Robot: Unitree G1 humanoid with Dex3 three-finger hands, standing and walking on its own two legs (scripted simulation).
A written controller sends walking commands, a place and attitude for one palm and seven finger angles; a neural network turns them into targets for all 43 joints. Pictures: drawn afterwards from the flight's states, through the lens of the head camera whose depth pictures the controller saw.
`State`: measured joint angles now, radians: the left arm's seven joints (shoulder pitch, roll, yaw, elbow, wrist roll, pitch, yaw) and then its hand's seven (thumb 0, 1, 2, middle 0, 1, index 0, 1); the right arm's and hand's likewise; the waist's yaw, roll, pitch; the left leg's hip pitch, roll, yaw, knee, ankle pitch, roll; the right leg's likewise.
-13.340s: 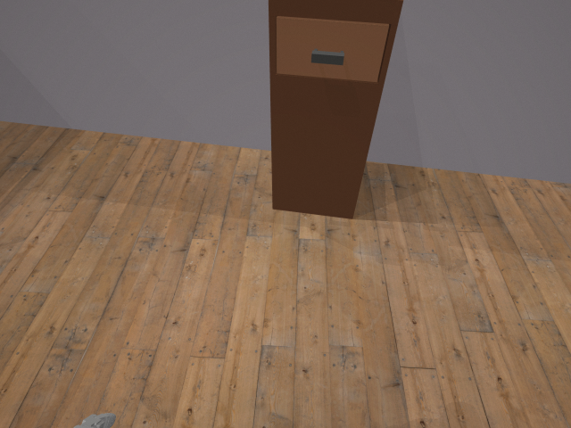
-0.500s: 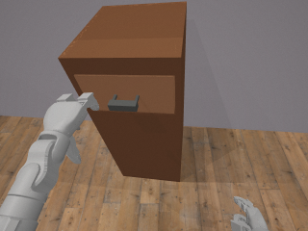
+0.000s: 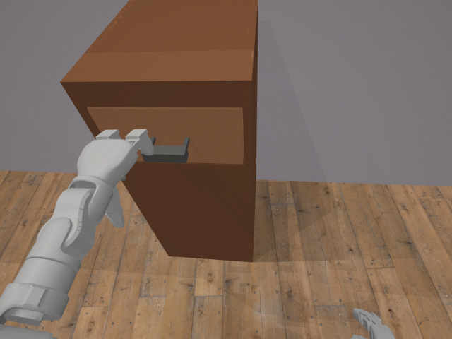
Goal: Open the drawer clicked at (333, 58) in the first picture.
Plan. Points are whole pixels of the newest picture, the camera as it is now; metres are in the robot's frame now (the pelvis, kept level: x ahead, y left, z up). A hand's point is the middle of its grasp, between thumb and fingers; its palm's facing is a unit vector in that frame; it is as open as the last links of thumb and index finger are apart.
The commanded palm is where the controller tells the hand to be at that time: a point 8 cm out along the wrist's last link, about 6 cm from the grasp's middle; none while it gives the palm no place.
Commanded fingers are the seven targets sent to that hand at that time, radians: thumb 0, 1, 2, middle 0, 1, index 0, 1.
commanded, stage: move the hooked fingers above the handle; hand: left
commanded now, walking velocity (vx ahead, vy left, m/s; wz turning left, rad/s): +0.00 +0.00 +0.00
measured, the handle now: (167, 147) +0.51 +0.20 +0.01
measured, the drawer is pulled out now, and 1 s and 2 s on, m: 0.00 0.00 0.00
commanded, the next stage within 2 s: none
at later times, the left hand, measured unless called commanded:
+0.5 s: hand (147, 157) +0.42 +0.20 +0.08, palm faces -0.03 -0.03 -1.00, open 13.8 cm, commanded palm +0.40 +0.22 +0.14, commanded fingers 0.00 -0.50 0.30 -0.30 -1.20 -0.30 -1.20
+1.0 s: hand (161, 144) +0.47 +0.19 +0.07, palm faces -0.03 -0.03 -1.00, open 13.8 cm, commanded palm +0.46 +0.21 +0.13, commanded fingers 0.00 -0.50 0.30 -0.30 -1.20 -0.30 -1.20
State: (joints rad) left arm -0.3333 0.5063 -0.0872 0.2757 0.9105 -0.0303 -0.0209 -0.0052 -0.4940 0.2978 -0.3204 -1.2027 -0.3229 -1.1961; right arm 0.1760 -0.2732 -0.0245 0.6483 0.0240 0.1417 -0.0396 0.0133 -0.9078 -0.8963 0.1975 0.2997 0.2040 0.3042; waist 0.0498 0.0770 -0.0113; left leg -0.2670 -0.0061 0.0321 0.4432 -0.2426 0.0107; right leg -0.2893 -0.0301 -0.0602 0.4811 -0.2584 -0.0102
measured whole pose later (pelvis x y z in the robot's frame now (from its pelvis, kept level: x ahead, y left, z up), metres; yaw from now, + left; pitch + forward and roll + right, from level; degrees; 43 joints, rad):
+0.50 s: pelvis +0.01 +0.01 -0.01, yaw -1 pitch +7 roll +1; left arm -0.53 0.45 -0.15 0.50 0.96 -0.04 0.04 -0.01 -0.49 0.30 -0.32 -1.20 -0.32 -1.20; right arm 0.23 -0.26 -0.04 0.66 0.03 0.15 -0.03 0.01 -0.91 -0.90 0.20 0.30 0.20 0.30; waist 0.02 0.06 -0.05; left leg -0.35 -0.01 0.05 0.51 -0.29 0.02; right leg -0.37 -0.04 -0.05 0.54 -0.29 0.00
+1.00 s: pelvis +0.01 +0.00 -0.01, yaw -1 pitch +11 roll +0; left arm -0.73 0.46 -0.09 0.80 1.02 -0.11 0.13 0.00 -0.49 0.30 -0.36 -1.22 -0.32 -1.20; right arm 0.30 -0.27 -0.06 0.69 0.02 0.15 -0.04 0.01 -0.91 -0.90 0.20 0.30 0.20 0.30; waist -0.04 0.05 -0.08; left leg -0.46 0.01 0.05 0.57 -0.31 0.01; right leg -0.48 -0.02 -0.04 0.60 -0.31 -0.01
